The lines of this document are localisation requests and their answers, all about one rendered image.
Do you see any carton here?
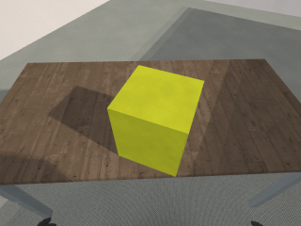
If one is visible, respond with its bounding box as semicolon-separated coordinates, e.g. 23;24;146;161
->
107;65;204;177

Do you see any table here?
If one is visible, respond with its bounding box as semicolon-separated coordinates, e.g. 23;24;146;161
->
0;58;301;218

